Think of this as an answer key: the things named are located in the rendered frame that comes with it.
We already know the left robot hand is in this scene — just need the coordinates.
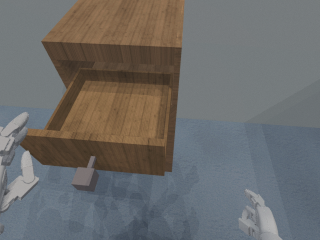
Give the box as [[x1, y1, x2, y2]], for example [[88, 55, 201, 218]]
[[0, 112, 39, 217]]

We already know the handle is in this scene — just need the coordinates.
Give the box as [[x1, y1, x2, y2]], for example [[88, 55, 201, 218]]
[[71, 156, 99, 192]]

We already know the cabinet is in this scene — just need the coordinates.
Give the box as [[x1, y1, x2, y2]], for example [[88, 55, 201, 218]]
[[41, 0, 185, 172]]

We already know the right robot hand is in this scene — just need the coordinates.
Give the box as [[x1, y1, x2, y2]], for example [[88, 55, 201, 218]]
[[238, 189, 279, 240]]

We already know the drawer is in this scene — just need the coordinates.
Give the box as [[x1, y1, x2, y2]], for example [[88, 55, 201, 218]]
[[19, 67, 173, 176]]

